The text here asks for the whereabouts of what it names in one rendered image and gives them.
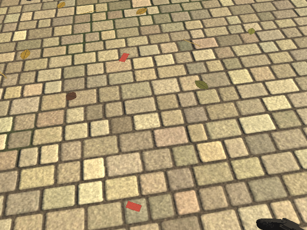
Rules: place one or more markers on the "right robot hand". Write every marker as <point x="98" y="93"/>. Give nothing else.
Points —
<point x="277" y="224"/>

